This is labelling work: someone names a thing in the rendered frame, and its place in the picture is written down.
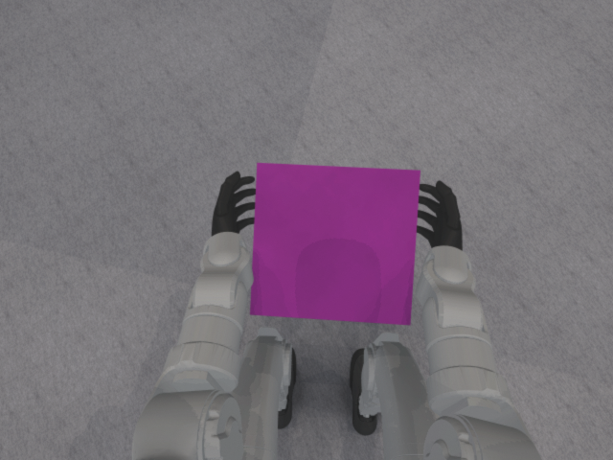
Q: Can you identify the right robot upper arm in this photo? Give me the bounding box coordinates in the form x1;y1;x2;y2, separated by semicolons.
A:
423;414;541;460

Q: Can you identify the robot left forearm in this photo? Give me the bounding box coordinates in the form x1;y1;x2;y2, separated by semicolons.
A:
132;232;254;460

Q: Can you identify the carton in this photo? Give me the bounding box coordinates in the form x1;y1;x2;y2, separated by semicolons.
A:
250;163;420;325

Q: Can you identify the right robot hand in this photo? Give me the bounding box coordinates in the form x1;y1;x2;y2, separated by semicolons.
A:
417;180;463;251

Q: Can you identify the robot shin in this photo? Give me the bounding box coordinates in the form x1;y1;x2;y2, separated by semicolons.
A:
359;333;413;416
244;327;288;409

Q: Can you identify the robot right forearm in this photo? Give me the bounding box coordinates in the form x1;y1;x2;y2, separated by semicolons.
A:
416;245;542;460

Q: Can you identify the left robot hand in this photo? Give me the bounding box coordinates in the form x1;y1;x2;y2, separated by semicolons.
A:
212;172;256;236

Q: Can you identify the left robot upper arm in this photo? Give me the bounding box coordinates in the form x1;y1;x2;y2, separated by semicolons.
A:
133;389;244;460

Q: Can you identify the left robot shin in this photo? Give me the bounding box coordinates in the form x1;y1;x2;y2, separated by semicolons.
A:
244;327;288;409

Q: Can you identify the right robot shin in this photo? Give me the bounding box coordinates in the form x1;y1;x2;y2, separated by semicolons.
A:
359;333;413;416

